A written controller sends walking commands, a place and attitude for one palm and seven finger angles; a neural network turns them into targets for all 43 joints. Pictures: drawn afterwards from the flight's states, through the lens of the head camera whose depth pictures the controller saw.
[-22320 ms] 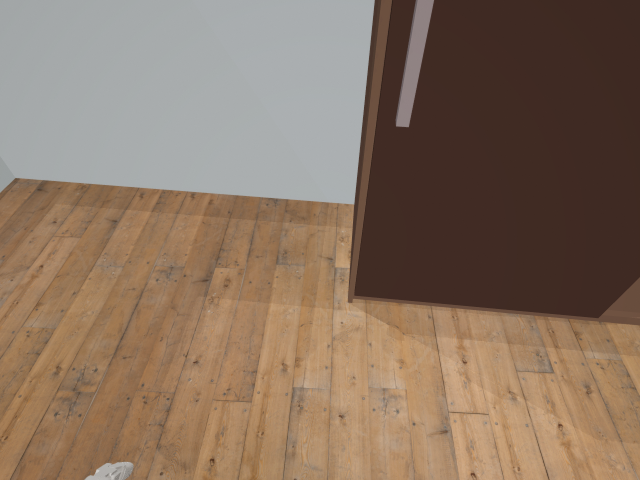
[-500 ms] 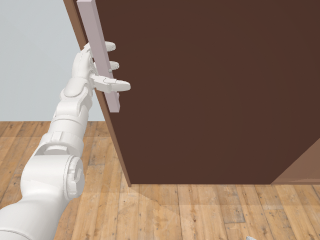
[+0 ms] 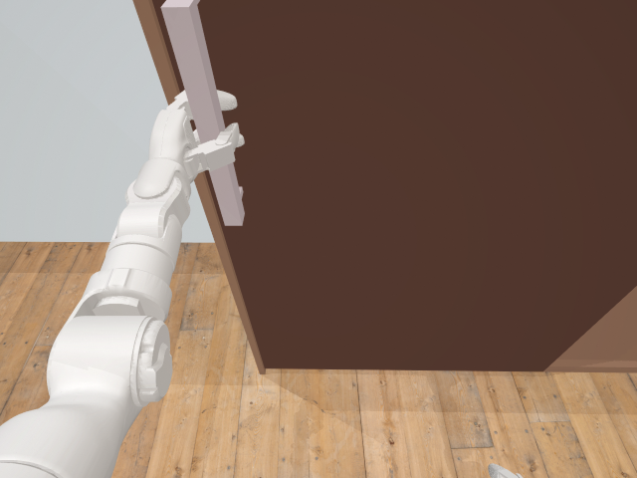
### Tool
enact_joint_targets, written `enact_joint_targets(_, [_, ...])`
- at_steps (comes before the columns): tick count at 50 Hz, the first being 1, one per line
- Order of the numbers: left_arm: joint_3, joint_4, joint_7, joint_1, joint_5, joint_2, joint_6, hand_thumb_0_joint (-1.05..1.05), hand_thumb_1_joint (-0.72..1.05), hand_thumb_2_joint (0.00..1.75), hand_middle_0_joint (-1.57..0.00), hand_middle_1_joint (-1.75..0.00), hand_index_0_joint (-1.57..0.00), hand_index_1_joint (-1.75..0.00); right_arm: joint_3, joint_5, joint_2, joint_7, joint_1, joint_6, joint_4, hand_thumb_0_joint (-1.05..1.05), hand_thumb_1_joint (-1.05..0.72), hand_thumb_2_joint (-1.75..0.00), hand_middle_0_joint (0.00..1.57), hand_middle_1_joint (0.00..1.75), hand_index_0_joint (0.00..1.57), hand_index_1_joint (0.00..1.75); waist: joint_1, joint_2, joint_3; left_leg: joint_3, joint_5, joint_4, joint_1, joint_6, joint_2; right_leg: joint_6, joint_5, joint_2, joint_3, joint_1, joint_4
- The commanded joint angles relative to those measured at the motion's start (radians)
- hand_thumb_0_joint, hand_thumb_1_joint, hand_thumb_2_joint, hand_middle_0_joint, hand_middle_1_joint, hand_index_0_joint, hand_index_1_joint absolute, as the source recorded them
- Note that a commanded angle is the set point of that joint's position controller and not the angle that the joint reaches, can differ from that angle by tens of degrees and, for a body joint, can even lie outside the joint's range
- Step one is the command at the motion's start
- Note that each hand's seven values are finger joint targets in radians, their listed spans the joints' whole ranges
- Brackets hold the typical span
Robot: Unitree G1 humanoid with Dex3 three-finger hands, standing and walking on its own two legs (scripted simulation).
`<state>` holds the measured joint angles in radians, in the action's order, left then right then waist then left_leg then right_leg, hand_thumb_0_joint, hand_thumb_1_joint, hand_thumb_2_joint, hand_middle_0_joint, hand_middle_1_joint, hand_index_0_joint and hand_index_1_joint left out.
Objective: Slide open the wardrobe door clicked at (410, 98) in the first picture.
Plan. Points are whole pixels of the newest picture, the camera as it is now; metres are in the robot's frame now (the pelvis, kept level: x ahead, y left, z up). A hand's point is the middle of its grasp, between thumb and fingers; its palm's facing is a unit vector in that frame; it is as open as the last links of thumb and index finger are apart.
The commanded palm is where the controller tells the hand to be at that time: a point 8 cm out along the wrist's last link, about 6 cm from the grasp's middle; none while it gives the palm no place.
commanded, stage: grip the handle and tug to test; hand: left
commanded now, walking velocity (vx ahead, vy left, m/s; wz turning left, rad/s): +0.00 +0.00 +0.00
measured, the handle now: (217, 125) +0.52 +0.14 +0.19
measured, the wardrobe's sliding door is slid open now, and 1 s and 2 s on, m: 0.00 0.00 0.04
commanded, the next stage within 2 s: tug the door sideways, standing still in 0.74 s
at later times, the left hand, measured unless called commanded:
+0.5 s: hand (225, 145) +0.47 +0.12 +0.19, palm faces -0.02 -1.00 -0.01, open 6.0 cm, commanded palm +0.43 +0.17 +0.19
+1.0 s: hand (225, 145) +0.46 +0.12 +0.19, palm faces -0.01 -1.00 +0.01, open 6.0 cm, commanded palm +0.44 +0.15 +0.19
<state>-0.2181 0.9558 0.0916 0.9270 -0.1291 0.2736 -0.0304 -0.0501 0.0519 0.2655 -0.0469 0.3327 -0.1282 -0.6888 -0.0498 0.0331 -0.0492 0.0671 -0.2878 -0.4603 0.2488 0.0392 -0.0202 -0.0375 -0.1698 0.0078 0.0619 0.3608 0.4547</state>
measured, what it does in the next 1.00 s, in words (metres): stands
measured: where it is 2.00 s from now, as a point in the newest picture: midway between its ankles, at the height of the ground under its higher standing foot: outside the picture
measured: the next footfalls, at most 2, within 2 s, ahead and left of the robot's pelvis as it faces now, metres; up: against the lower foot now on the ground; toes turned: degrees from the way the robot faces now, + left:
none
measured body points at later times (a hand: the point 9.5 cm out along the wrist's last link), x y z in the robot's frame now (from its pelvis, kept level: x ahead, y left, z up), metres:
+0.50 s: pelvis +0.00 +0.00 +0.00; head +0.02 -0.02 +0.45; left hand +0.46 +0.18 +0.19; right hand +0.09 -0.26 -0.11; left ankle -0.03 +0.09 -0.74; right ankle +0.04 -0.10 -0.74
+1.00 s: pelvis +0.02 +0.00 +0.00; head +0.04 -0.01 +0.45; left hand +0.46 +0.17 +0.19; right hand +0.16 -0.25 -0.10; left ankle -0.03 +0.09 -0.74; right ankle +0.04 -0.10 -0.74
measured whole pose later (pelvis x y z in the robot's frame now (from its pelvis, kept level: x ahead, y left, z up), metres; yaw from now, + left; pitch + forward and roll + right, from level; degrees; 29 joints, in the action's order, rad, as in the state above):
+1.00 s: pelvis +0.02 +0.00 +0.00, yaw +0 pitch +4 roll +0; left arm -0.18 0.64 0.06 0.79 -0.14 0.21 0.14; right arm -0.03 0.05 0.26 -0.05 0.26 -0.07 -0.65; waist -0.01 0.04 -0.05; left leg 0.05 -0.31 -0.42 0.18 0.03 -0.01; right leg -0.04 -0.19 0.02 0.07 0.29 0.42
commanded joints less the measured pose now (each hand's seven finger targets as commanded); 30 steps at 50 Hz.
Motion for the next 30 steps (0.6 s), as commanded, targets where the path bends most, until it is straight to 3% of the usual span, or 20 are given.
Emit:
enact_joint_targets(1, [-0.024,-0.245,0.008,0.564,-0.005,0.192,-0.076,0.00,0.90,0.90,-0.45,-1.40,-0.45,-1.40,0.042,-0.002,0.129,-0.006,-0.003,-0.040,0.106,0.00,-0.90,-0.90,0.20,0.30,0.20,0.30,-0.009,-0.030,-0.333,-0.074,0.273,0.056,-0.036,-0.005,0.021,-0.012,0.268,-0.011,-0.061,-0.241,-0.010])
enact_joint_targets(4, [-0.028,-0.229,0.004,0.553,0.003,0.204,-0.074,0.00,0.90,0.90,-0.45,-1.40,-0.45,-1.40,0.045,-0.003,0.132,-0.009,0.001,-0.035,0.106,0.00,-0.90,-0.90,0.20,0.30,0.20,0.30,-0.007,-0.058,-0.329,-0.075,0.269,0.058,-0.032,-0.002,0.023,-0.010,0.264,-0.012,-0.060,-0.245,-0.012])
enact_joint_targets(5, [-0.001,-0.229,0.008,0.571,-0.002,0.174,-0.072,0.00,0.90,0.90,-0.45,-1.40,-0.45,-1.40,0.040,-0.001,0.128,-0.009,-0.005,-0.036,0.106,0.00,-0.90,-0.90,0.20,0.30,0.20,0.30,-0.021,-0.058,-0.308,-0.076,0.257,0.060,-0.026,-0.001,0.022,-0.009,0.260,-0.012,-0.059,-0.234,-0.016])
enact_joint_targets(9, [-0.051,-0.208,0.008,0.562,-0.001,0.229,-0.073,0.00,0.90,0.90,-0.45,-1.40,-0.45,-1.40,0.043,-0.004,0.133,-0.013,-0.002,-0.032,0.108,0.00,-0.90,-0.90,0.20,0.30,0.20,0.30,-0.011,-0.090,-0.324,-0.066,0.227,0.060,-0.001,0.007,0.018,-0.005,0.258,-0.016,-0.068,-0.267,-0.017])
enact_joint_targets(12, [-0.045,-0.230,0.018,0.574,-0.001,0.223,-0.077,0.00,0.90,0.90,-0.45,-1.40,-0.45,-1.40,0.039,-0.003,0.126,-0.013,-0.008,-0.033,0.110,0.00,-0.90,-0.90,0.20,0.30,0.20,0.30,-0.005,-0.035,-0.342,-0.065,0.251,0.054,-0.013,0.002,0.014,-0.011,0.281,-0.017,-0.070,-0.269,-0.010])
enact_joint_targets(14, [-0.062,-0.217,0.017,0.550,-0.001,0.246,-0.079,0.00,0.90,0.90,-0.45,-1.40,-0.45,-1.40,0.041,-0.003,0.130,-0.013,-0.004,-0.029,0.112,0.00,-0.90,-0.90,0.20,0.30,0.20,0.30,-0.001,-0.046,-0.349,-0.063,0.246,0.055,-0.007,0.003,0.015,-0.008,0.276,-0.018,-0.070,-0.279,-0.012])
enact_joint_targets(16, [-0.012,-0.218,0.023,0.567,-0.005,0.190,-0.078,0.00,0.90,0.90,-0.45,-1.40,-0.45,-1.40,0.035,0.001,0.124,-0.012,-0.013,-0.031,0.114,0.00,-0.90,-0.90,0.20,0.30,0.20,0.30,-0.015,-0.048,-0.308,-0.070,0.227,0.061,-0.001,0.002,0.016,-0.010,0.256,-0.015,-0.064,-0.252,-0.016])
enact_joint_targets(20, [-0.073,-0.237,0.021,0.494,-0.011,0.249,-0.082,0.00,0.90,0.90,-0.45,-1.40,-0.45,-1.40,0.040,0.000,0.130,-0.011,-0.020,-0.031,0.125,0.00,-0.90,-0.90,0.20,0.30,0.20,0.30,0.013,-0.047,-0.349,-0.059,0.240,0.061,-0.001,0.005,0.017,-0.009,0.272,-0.017,-0.071,-0.291,-0.014])
enact_joint_targets(23, [-0.049,-0.264,0.031,0.484,-0.016,0.217,-0.076,0.00,0.90,0.90,-0.45,-1.40,-0.45,-1.40,0.041,0.004,0.128,-0.008,-0.029,-0.031,0.133,0.00,-0.90,-0.90,0.20,0.30,0.20,0.30,0.011,-0.069,-0.332,-0.057,0.223,0.066,0.009,0.006,0.018,-0.009,0.268,-0.016,-0.073,-0.296,-0.018])
enact_joint_targets(24, [-0.061,-0.274,0.028,0.464,-0.015,0.229,-0.077,0.00,0.90,0.90,-0.45,-1.40,-0.45,-1.40,0.046,0.003,0.132,-0.010,-0.029,-0.029,0.138,0.00,-0.90,-0.90,0.20,0.30,0.20,0.30,0.018,-0.063,-0.347,-0.058,0.240,0.067,-0.006,0.005,0.018,-0.010,0.272,-0.016,-0.068,-0.303,-0.015])
enact_joint_targets(25, [-0.038,-0.311,0.031,0.459,-0.018,0.202,-0.076,0.00,0.90,0.90,-0.45,-1.40,-0.45,-1.40,0.042,0.005,0.126,-0.007,-0.041,-0.032,0.142,0.00,-0.90,-0.90,0.20,0.30,0.20,0.30,0.022,-0.019,-0.349,-0.055,0.253,0.067,-0.019,0.004,0.017,-0.012,0.280,-0.016,-0.071,-0.298,-0.017])
enact_joint_targets(27, [-0.059,-0.353,0.029,0.415,-0.023,0.210,-0.069,0.00,0.90,0.90,-0.45,-1.40,-0.45,-1.40,0.048,0.002,0.127,-0.005,-0.040,-0.034,0.147,0.00,-0.90,-0.90,0.20,0.30,0.20,0.30,0.037,-0.049,-0.387,-0.056,0.304,0.063,-0.034,0.001,0.022,-0.014,0.324,-0.014,-0.069,-0.328,-0.008])
enact_joint_targets(30, [-0.055,-0.383,0.035,0.342,-0.035,0.193,-0.043,0.00,0.90,0.90,-0.45,-1.40,-0.45,-1.40,0.047,0.005,0.128,-0.002,-0.058,-0.026,0.157,0.00,-0.90,-0.90,0.20,0.30,0.20,0.30,0.045,-0.062,-0.365,-0.043,0.321,0.067,-0.032,0.003,0.023,-0.009,0.355,-0.014,-0.069,-0.341,-0.014])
